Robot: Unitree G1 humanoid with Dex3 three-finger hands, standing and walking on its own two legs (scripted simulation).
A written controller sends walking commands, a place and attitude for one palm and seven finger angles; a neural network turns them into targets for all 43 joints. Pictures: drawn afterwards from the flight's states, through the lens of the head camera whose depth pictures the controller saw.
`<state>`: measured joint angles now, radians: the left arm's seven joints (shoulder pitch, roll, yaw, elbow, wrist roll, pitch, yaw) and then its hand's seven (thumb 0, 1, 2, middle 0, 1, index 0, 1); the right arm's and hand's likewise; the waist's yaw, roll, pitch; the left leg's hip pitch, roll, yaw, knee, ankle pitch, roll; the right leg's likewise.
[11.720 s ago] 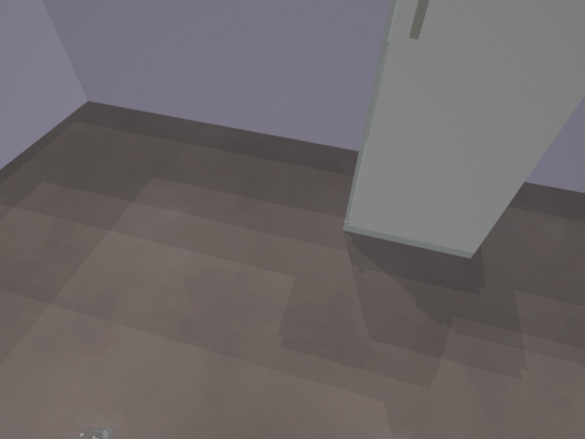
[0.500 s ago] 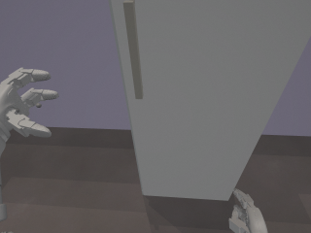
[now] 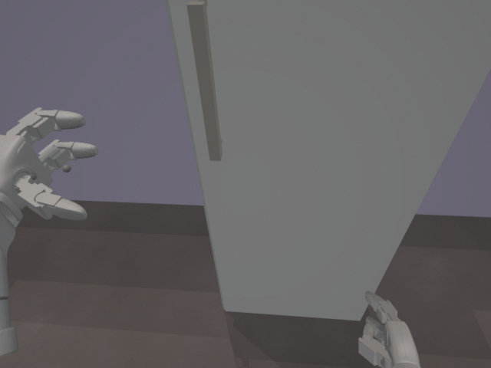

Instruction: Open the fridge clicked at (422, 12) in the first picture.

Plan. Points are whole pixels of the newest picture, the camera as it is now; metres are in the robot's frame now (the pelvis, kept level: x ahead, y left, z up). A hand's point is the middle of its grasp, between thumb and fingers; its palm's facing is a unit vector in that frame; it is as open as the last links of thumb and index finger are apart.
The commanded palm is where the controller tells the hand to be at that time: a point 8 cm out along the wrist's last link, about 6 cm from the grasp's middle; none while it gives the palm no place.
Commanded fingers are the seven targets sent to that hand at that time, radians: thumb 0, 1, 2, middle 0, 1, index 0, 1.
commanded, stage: move the hooked fingers beside the handle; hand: left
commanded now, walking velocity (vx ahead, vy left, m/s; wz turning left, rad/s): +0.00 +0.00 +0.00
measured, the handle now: (210, 88) +0.49 +0.13 +0.26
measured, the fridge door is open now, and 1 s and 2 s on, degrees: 0 0 0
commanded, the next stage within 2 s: none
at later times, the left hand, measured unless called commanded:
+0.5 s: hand (108, 150) +0.33 +0.24 +0.23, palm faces +0.08 -1.00 -0.05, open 14.0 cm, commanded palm +0.29 +0.29 +0.24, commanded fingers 0.00 -0.50 0.30 -0.30 -1.20 -0.30 -1.20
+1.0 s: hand (133, 139) +0.36 +0.22 +0.23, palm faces +0.07 -1.00 -0.01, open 14.0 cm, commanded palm +0.34 +0.27 +0.23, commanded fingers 0.00 -0.50 0.30 -0.30 -1.20 -0.30 -1.20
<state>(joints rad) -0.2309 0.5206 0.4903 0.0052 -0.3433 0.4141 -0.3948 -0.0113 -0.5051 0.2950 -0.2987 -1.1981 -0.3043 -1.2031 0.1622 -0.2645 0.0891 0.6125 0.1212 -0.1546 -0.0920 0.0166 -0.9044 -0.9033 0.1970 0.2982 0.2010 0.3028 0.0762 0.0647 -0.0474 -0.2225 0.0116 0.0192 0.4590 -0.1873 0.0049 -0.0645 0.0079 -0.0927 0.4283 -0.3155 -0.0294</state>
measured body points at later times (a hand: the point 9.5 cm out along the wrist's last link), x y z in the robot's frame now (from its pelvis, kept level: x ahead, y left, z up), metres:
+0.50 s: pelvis +0.00 +0.00 +0.00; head -0.03 -0.02 +0.45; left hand +0.32 +0.30 +0.24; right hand +0.20 -0.22 -0.07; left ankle +0.04 +0.12 -0.74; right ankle -0.05 -0.09 -0.74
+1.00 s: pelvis +0.00 +0.00 +0.00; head -0.03 -0.01 +0.45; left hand +0.35 +0.27 +0.23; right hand +0.18 -0.23 -0.08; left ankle +0.04 +0.12 -0.74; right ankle -0.05 -0.09 -0.74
